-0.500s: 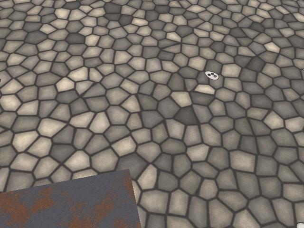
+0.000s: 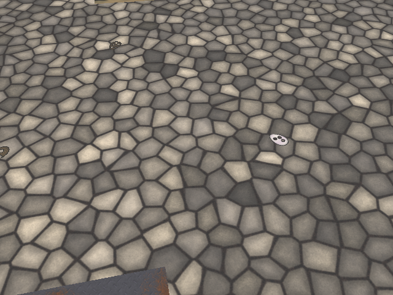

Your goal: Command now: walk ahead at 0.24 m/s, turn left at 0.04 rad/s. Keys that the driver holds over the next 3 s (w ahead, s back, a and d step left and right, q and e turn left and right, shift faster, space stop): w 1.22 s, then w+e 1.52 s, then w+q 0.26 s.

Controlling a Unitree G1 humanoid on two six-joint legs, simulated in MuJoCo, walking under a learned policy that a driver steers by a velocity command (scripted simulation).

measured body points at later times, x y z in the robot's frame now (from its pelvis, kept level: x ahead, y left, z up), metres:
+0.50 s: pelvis +0.19 +0.02 +0.01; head +0.23 +0.04 +0.46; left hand +0.42 +0.25 -0.08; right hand +0.16 -0.23 -0.12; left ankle +0.06 +0.13 -0.73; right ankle +0.38 -0.13 -0.68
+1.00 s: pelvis +0.49 -0.02 +0.02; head +0.51 -0.02 +0.47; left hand +0.52 +0.26 -0.11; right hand +0.68 -0.27 -0.08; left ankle +0.69 +0.15 -0.67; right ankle +0.43 -0.10 -0.73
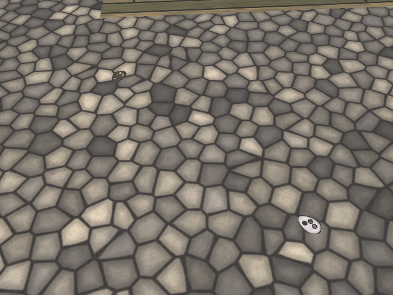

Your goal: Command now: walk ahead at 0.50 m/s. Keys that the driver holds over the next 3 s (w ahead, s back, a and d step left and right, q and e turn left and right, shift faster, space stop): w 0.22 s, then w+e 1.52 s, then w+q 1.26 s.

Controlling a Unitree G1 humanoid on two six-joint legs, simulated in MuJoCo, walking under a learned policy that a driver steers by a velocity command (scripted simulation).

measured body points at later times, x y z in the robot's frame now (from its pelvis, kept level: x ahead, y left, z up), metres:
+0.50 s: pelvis +0.29 +0.05 +0.00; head +0.31 +0.05 +0.45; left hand +0.47 +0.30 -0.11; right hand +0.30 -0.23 -0.12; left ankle +0.24 +0.15 -0.75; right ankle +0.44 -0.13 -0.68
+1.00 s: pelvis +0.57 -0.05 +0.00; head +0.60 -0.08 +0.45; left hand +0.74 +0.19 -0.10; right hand +0.67 -0.36 -0.09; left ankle +0.79 +0.07 -0.68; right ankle +0.51 -0.11 -0.75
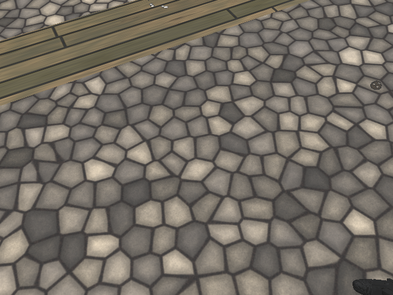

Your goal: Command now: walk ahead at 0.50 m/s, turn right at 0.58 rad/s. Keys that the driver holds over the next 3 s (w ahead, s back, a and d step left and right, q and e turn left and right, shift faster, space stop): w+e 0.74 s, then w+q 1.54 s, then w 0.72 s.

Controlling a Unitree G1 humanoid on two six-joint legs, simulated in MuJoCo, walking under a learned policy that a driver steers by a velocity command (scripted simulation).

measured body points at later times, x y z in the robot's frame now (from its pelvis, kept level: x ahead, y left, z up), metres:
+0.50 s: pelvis +0.27 +0.03 +0.00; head +0.30 +0.02 +0.45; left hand +0.53 +0.22 -0.09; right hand +0.22 -0.25 -0.12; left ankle +0.25 +0.15 -0.75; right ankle +0.35 -0.16 -0.68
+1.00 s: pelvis +0.51 -0.13 +0.00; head +0.52 -0.16 +0.45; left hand +0.71 +0.07 -0.10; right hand +0.52 -0.44 -0.11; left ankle +0.74 -0.04 -0.67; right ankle +0.44 -0.18 -0.75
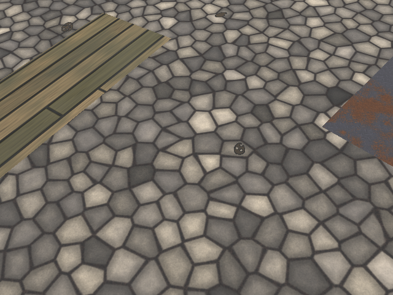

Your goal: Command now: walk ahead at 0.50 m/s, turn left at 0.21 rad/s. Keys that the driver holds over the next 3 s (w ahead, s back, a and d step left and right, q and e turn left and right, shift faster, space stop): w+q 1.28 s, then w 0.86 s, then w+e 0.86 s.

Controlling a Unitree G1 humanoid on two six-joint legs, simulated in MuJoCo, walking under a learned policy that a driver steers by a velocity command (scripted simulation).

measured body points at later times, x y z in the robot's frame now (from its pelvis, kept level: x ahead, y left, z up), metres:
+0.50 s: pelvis +0.30 +0.07 +0.00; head +0.33 +0.09 +0.45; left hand +0.41 +0.37 -0.09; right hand +0.46 -0.18 -0.11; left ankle +0.28 +0.14 -0.75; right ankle +0.45 -0.09 -0.68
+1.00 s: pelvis +0.57 +0.10 +0.00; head +0.60 +0.11 +0.45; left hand +0.44 +0.36 -0.12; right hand +0.87 -0.01 -0.09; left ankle +0.57 +0.29 -0.67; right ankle +0.59 -0.01 -0.75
